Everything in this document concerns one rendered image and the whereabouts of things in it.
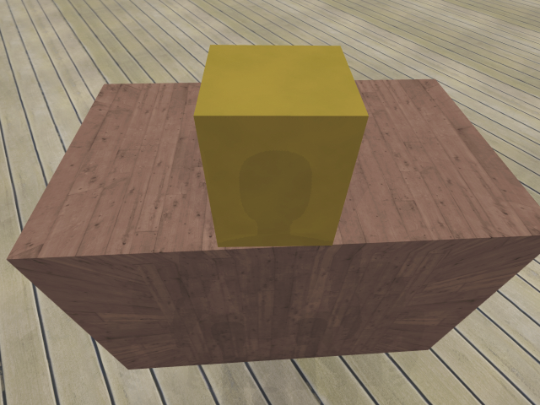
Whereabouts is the carton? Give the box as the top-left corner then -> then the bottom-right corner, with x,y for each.
194,45 -> 369,247

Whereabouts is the pedestal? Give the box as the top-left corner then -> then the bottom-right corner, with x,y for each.
6,79 -> 540,370

